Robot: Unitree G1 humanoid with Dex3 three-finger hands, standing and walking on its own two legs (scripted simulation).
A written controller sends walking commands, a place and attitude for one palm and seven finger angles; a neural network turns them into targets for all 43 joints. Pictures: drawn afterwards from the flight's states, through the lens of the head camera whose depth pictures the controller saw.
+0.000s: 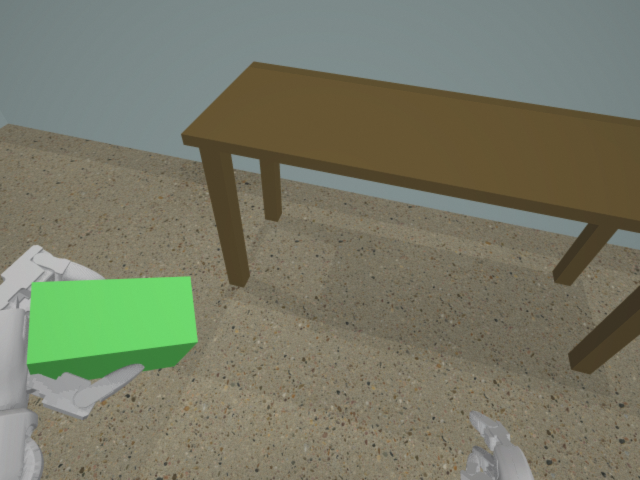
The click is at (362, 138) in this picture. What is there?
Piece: table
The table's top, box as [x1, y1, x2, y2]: [181, 62, 639, 232]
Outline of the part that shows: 181,133 183,143 187,145 639,232 639,120 260,62 253,62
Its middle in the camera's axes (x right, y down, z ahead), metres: +0.36 -0.29 +1.10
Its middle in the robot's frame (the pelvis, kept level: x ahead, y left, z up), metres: +1.03 -0.30 -0.10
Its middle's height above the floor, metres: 0.67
